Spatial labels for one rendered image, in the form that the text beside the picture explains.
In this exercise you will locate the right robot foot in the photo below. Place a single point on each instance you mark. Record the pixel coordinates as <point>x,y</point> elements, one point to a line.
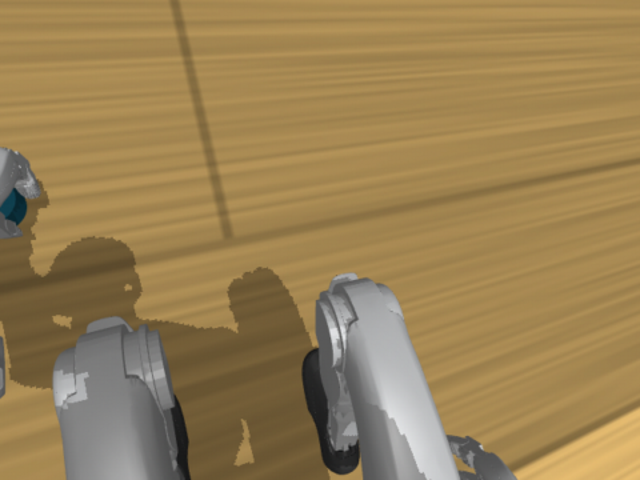
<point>338,462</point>

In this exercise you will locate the left robot foot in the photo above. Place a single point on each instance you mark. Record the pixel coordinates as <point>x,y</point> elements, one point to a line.
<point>182,440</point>

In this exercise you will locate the left robot hand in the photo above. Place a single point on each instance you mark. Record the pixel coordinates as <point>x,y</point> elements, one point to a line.
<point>15,172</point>

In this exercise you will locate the right robot hand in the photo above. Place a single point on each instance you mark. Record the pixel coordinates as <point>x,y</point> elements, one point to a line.
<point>488,466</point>

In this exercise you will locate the tin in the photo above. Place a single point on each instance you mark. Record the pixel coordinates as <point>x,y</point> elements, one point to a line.
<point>14,207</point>

